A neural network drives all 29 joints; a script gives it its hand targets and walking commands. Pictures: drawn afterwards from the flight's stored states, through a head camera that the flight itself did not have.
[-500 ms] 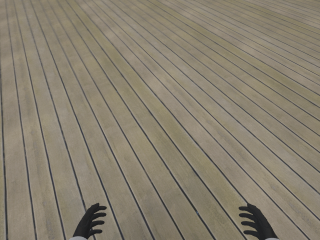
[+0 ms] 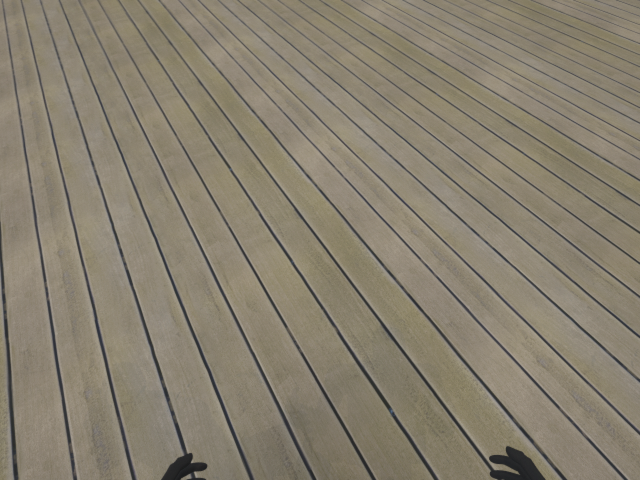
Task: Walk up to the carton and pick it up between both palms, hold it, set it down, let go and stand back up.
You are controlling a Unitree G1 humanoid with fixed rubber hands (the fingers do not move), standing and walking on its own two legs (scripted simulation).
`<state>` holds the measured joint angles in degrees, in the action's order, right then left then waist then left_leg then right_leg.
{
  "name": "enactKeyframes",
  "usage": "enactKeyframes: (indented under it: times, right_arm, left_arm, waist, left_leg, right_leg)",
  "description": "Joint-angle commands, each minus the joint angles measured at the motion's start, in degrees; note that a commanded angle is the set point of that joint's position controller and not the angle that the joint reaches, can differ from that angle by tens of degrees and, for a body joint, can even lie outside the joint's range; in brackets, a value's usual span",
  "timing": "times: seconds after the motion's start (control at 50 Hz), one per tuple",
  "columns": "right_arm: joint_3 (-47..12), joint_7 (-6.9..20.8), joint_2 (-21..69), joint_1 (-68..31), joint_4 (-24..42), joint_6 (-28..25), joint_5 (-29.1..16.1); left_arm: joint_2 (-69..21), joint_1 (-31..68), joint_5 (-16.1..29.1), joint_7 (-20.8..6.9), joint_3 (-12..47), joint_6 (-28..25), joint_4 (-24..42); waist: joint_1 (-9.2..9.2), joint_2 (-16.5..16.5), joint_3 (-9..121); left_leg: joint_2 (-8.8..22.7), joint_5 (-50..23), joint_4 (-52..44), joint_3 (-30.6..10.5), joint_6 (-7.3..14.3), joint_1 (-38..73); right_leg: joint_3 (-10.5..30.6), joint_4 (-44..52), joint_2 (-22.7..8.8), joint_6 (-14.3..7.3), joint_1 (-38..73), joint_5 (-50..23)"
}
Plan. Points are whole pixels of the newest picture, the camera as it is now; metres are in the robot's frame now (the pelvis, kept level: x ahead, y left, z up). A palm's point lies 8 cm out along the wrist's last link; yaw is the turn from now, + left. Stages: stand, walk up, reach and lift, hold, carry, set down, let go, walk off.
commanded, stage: stand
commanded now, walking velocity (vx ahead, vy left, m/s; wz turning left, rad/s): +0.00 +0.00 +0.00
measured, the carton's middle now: out of the picture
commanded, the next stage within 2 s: walk up in 1.02 s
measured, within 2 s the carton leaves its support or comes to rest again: neither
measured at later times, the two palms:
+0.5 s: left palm out of the picture +0.08 +0.24 -0.11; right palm out of the picture +0.09 -0.24 -0.10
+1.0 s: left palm out of the picture +0.07 +0.24 -0.11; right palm out of the picture +0.07 -0.24 -0.10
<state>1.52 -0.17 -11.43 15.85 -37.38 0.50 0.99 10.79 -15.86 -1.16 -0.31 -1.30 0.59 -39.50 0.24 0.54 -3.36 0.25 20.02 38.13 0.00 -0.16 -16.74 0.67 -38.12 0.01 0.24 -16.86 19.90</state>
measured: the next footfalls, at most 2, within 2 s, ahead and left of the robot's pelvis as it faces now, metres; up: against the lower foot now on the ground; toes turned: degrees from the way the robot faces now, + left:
right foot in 1.50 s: -0.01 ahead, -0.17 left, +0.00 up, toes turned -19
left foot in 1.76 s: +0.01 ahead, +0.01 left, +0.00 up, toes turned -29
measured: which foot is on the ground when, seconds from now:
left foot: down 0.00-1.00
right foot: down 0.00-1.00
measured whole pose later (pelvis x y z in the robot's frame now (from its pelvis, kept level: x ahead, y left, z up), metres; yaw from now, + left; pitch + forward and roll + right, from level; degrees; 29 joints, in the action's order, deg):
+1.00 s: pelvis -0.01 +0.00 +0.01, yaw +0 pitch -2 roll +0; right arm 0.7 -0.3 -12.7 17.7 -41.0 0.2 0.6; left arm 11.9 -17.2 -0.6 0.1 -1.2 0.6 -42.6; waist 0.1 0.0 -3.0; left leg 0.1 17.0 33.8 0.2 0.1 -14.4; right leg 1.2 -33.6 -0.2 0.7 -14.6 16.7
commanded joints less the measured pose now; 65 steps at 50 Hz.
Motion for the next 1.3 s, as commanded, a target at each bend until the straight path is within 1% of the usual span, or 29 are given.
enactKeyframes:
  times: [0.0, 0.06, 0.08, 0.1, 0.18, 0.22, 0.28, 0.4, 0.52, 0.54, 0.56, 0.62, 0.68, 0.7, 0.78, 1.18, 1.2, 1.22, 1.24, 1.26, 1.28]
  right_arm:
    - [2.5, -0.4, -7.4, -1.1, 6.7, -2.0, -0.1]
    - [2.4, -0.4, -7.5, -1.0, 6.5, -2.0, -0.1]
    - [2.5, -0.4, -7.3, -0.9, 6.4, -2.0, -0.1]
    - [2.5, -0.4, -7.4, -0.8, 6.4, -2.1, 0.0]
    - [2.4, -0.4, -7.7, -1.0, 6.2, -2.1, -0.1]
    - [2.4, -0.3, -7.7, -0.6, 6.0, -2.1, -0.1]
    - [2.2, -0.3, -7.5, -0.9, 5.8, -2.2, -0.2]
    - [2.3, -0.3, -7.8, 0.0, 4.9, -2.2, -0.2]
    - [2.2, -0.4, -8.1, 0.2, 4.1, -2.2, -0.3]
    - [2.2, -0.4, -8.1, 0.2, 3.8, -2.2, -0.3]
    - [2.2, -0.4, -8.0, 0.2, 3.9, -2.2, -0.3]
    - [2.2, -0.5, -8.0, 0.9, 3.2, -2.1, -0.4]
    - [2.2, -0.5, -8.2, 0.9, 2.9, -2.1, -0.4]
    - [2.1, -0.5, -8.6, 1.0, 3.2, -2.1, -0.3]
    - [2.0, -0.5, -8.6, 1.4, 2.8, -2.1, -0.4]
    - [1.4, -0.6, -9.3, 2.7, 0.8, -2.1, -0.5]
    - [3.7, -1.0, -14.9, -9.4, 3.6, -1.6, 0.1]
    - [3.8, -1.0, -14.0, -4.6, 3.6, -1.2, -0.4]
    - [3.7, -1.0, -14.0, -1.5, 2.7, -0.8, -0.7]
    - [4.0, -1.1, -15.2, 0.1, 2.3, -0.4, -0.6]
    - [4.3, -1.3, -16.7, -0.8, 2.5, 0.0, 0.1]
  left_arm:
    - [7.4, 0.9, 0.1, 0.4, -2.3, -2.1, 7.3]
    - [7.6, 0.6, 0.2, 0.4, -2.3, -2.0, 7.2]
    - [7.7, 0.7, 0.2, 0.4, -2.4, -2.0, 7.1]
    - [7.7, 0.9, 0.2, 0.4, -2.4, -2.0, 7.2]
    - [7.7, 0.2, 0.3, 0.3, -2.3, -2.0, 6.8]
    - [8.0, 0.3, 0.3, 0.4, -2.5, -2.0, 6.7]
    - [7.9, 0.6, 0.3, 0.4, -2.5, -2.1, 6.7]
    - [8.2, -0.1, 0.3, 0.4, -2.4, -2.1, 6.0]
    - [8.2, -0.7, 0.3, 0.5, -2.4, -2.1, 5.2]
    - [8.2, -0.8, 0.3, 0.5, -2.4, -2.2, 5.1]
    - [8.4, -1.0, 0.3, 0.5, -2.4, -2.2, 5.0]
    - [8.4, -1.2, 0.4, 0.6, -2.3, -2.1, 4.4]
    - [8.4, -1.5, 0.4, 0.6, -2.4, -2.0, 4.0]
    - [8.8, -1.1, 0.5, 0.7, -2.4, -2.1, 4.3]
    - [8.8, -1.4, 0.5, 0.7, -2.3, -2.0, 3.7]
    - [9.5, -1.8, 0.7, 0.8, -1.9, -1.8, 1.7]
    - [15.7, -0.2, 0.7, 0.5, -4.1, -1.0, 3.1]
    - [16.6, -0.2, 0.1, 0.2, -4.2, -0.8, 3.0]
    - [16.2, 1.2, -0.3, 0.2, -4.5, -0.5, 4.1]
    - [14.7, 1.5, -0.4, 0.2, -4.3, -0.1, 5.2]
    - [12.2, 1.9, -1.1, 0.0, -3.8, 0.6, 5.9]
  waist:
    - [0.01, -0.2, 4.6]
    - [-0.02, -0.3, 4.1]
    - [-0.05, 0.2, 4.0]
    - [-0.15, -0.3, 3.9]
    - [0.18, -0.6, 3.4]
    - [-0.12, 0.3, 3.7]
    - [0.00, -0.6, 3.4]
    - [-0.21, 0.1, 3.6]
    - [-0.04, -0.5, 3.2]
    - [-0.06, -1.1, 3.2]
    - [-0.12, -0.3, 3.2]
    - [-0.23, 0.0, 2.1]
    - [-0.13, -0.7, 2.2]
    - [-0.12, -1.6, 2.5]
    - [-0.10, -0.4, 3.0]
    - [-0.13, -0.4, 1.8]
    - [2.26, -2.3, -4.1]
    - [-0.56, -3.7, 3.0]
    - [-1.55, -3.6, 7.1]
    - [-2.46, -6.0, 10.1]
    - [-4.12, -12.9, 10.8]
  left_leg:
    - [3.7, -9.7, -7.7, -4.2, 2.1, 1.6]
    - [3.8, -8.8, -8.3, -4.5, 2.1, 0.7]
    - [3.7, -8.6, -8.3, -4.6, 2.1, 1.0]
    - [3.7, -8.9, -8.6, -4.6, 2.0, 1.0]
    - [4.0, -8.9, -9.1, -4.8, 2.2, 1.0]
    - [4.0, -8.4, -9.1, -4.8, 2.2, 1.5]
    - [4.0, -8.3, -9.6, -4.7, 2.3, 1.4]
    - [4.1, -7.5, -10.1, -4.8, 2.1, 1.9]
    - [4.1, -6.8, -10.8, -4.8, 2.1, 1.6]
    - [4.2, -6.7, -10.8, -4.9, 2.1, 1.5]
    - [4.2, -6.7, -10.9, -4.9, 2.1, 1.7]
    - [4.2, -7.0, -11.0, -5.0, 2.2, 1.6]
    - [4.1, -6.2, -11.4, -5.1, 2.1, 1.7]
    - [4.5, -7.9, -11.3, -5.1, 2.1, 1.7]
    - [4.5, -8.4, -11.2, -5.0, 2.1, 2.1]
    - [4.4, -7.1, -12.7, -5.6, 1.9, 1.8]
    - [3.3, -19.7, -4.8, -1.1, 4.3, 8.6]
    - [5.4, -23.9, -1.1, -2.3, 6.4, 11.5]
    - [8.3, -24.3, -0.9, -3.7, 8.6, 12.2]
    - [14.0, -24.6, -3.5, -7.2, 12.1, 13.4]
    - [24.4, -27.0, -10.8, -12.7, 18.1, 11.1]
  right_leg:
    - [4.7, 7.4, -3.7, -2.1, 0.3, -9.7]
    - [4.8, 8.0, -3.7, -2.1, 0.5, -9.0]
    - [5.0, 8.2, -3.8, -2.2, 0.3, -8.8]
    - [4.9, 8.1, -3.9, -2.2, 0.5, -9.1]
    - [4.9, 8.3, -3.8, -2.0, 0.5, -9.2]
    - [5.2, 8.8, -3.7, -2.1, 0.2, -8.3]
    - [5.4, 8.8, -3.8, -2.1, 0.3, -8.4]
    - [5.4, 9.5, -3.9, -2.1, 0.8, -7.8]
    - [5.6, 9.8, -3.8, -2.0, 0.9, -7.6]
    - [5.7, 9.7, -3.8, -2.0, 1.4, -7.9]
    - [5.7, 9.9, -3.9, -2.1, 1.1, -7.7]
    - [6.0, 10.4, -3.9, -2.2, 0.6, -7.6]
    - [6.0, 10.6, -3.9, -2.1, 0.7, -7.0]
    - [5.5, 10.3, -4.0, -1.8, 1.4, -8.8]
    - [5.4, 10.5, -4.0, -1.7, 1.9, -9.3]
    - [5.4, 12.1, -4.2, -1.7, 1.9, -7.6]
    - [10.0, 6.7, -3.3, -3.2, -12.3, -30.9]
    - [8.8, 4.0, -4.0, -4.7, -10.7, -33.5]
    - [8.1, -0.8, -3.0, -5.1, -9.9, -32.3]
    - [5.2, -7.5, -0.8, -4.3, -11.4, -26.8]
    - [1.0, -18.6, 1.5, -1.8, -12.4, -3.5]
